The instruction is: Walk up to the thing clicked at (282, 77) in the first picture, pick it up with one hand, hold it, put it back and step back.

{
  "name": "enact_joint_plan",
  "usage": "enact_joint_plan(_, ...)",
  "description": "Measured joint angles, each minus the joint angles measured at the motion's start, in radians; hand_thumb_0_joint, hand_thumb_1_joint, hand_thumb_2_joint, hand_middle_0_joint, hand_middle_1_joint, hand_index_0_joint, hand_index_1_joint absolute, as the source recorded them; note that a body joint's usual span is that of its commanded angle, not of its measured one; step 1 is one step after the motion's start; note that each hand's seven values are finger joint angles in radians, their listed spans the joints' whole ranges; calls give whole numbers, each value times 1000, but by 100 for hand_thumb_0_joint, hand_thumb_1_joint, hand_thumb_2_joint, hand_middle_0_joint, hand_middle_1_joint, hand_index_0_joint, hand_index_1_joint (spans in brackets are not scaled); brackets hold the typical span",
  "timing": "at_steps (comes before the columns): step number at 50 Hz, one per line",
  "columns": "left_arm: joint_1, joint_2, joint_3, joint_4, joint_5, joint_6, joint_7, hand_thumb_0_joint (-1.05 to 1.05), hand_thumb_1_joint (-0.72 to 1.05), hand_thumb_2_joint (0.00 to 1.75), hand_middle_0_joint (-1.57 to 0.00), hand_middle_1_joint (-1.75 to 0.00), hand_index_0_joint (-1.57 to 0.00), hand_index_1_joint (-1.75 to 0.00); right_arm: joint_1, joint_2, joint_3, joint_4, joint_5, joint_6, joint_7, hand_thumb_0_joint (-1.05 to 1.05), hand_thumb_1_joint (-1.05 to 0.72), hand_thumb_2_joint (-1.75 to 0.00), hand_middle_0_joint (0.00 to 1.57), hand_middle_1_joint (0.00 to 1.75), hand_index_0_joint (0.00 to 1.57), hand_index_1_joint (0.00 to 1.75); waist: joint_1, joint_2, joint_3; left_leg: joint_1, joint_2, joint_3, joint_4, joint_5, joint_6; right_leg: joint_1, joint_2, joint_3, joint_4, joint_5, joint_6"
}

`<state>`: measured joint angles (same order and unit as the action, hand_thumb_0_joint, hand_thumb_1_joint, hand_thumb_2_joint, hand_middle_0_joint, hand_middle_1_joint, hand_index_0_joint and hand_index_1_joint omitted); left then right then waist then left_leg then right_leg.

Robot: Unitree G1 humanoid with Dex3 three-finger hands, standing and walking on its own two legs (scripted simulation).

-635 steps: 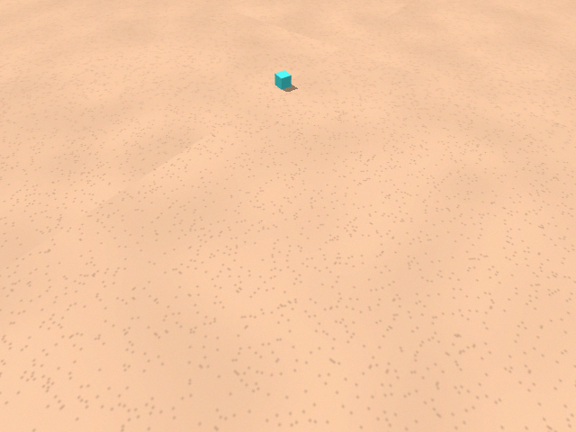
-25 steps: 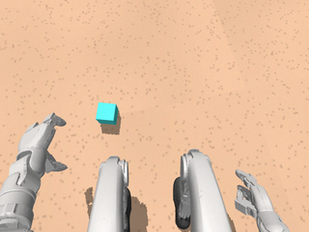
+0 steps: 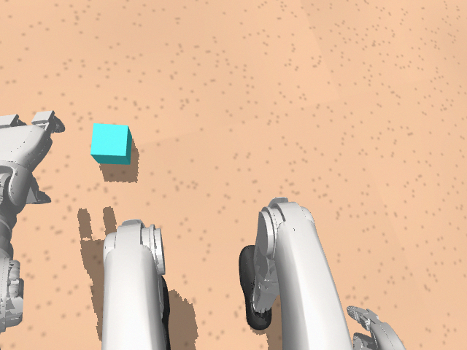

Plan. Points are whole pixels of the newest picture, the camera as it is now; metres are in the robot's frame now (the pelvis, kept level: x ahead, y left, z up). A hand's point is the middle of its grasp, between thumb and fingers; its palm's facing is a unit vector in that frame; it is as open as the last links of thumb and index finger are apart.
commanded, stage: rise first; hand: left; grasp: from above
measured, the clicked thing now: (112, 144) +0.54 +0.20 -0.35
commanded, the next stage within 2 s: none
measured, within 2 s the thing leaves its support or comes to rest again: neither
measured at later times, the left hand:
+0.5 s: hand (54, 152) +0.47 +0.28 -0.19, palm faces -0.49 -0.02 -0.87, open 14.0 cm
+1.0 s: hand (62, 146) +0.49 +0.27 -0.21, palm faces -0.46 +0.01 -0.89, open 13.8 cm
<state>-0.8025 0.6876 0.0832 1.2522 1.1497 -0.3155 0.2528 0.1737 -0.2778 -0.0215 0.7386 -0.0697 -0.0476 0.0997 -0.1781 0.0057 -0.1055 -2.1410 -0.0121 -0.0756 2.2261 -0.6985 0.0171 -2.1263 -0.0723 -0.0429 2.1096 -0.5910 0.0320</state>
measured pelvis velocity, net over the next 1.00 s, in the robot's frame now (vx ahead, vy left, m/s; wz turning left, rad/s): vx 0.01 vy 0.00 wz -0.03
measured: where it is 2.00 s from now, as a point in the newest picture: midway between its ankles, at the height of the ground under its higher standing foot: (208, 317)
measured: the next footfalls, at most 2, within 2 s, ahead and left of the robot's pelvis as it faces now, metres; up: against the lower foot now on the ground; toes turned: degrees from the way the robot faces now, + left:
none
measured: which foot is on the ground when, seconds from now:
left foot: down 0.00-1.00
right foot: down 0.00-1.00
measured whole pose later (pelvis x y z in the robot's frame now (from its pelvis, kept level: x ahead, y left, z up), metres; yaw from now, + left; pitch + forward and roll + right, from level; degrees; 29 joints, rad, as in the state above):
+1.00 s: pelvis +0.01 +0.00 -0.04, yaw -2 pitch +36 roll -8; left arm -1.00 0.79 0.08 1.45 1.36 -0.32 0.39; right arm 0.17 -0.28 0.05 0.72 -0.15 -0.02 0.15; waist -0.28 0.00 -0.04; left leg -2.27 -0.01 -0.10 2.37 -0.73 0.02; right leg -2.25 -0.06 -0.05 2.24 -0.61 0.04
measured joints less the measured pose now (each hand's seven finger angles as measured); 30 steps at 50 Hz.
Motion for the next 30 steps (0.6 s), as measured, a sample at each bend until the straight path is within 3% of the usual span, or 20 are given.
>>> enact_joint_plan(10,-101,19,-8,85,78,23,45,-1,-45,95,-10,-96,-12,-94,-18,8,15,-6,-31,20,26,0,-91,-90,20,30,20,30,-36,8,28,-52,-7,1,42,3,5,-46,-5,4,39,-1,7)
enact_joint_plan(30,-164,97,11,165,187,-46,103,0,-47,96,-10,-96,-11,-95,-6,-6,45,-5,-72,42,42,0,-92,-90,20,30,20,30,-68,-9,59,-105,-3,-21,121,-24,-7,-106,4,-10,112,-14,-1)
